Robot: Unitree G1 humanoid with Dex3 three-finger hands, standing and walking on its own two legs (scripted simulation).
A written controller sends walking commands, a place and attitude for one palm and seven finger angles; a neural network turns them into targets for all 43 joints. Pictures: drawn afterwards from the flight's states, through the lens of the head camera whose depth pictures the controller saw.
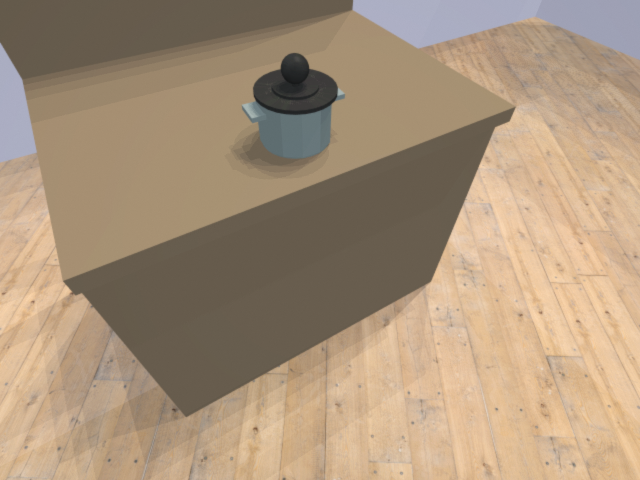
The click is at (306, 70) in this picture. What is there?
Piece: lid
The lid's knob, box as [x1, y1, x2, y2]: [281, 53, 308, 83]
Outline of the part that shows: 291,53 283,59 281,63 281,72 287,81 291,83 298,83 306,77 308,73 308,64 305,58 300,54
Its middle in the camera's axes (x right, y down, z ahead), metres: -0.05 -0.31 +0.70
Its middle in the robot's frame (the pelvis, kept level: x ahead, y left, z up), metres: +0.75 +0.09 +0.14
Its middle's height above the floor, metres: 0.92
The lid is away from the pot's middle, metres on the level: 0.00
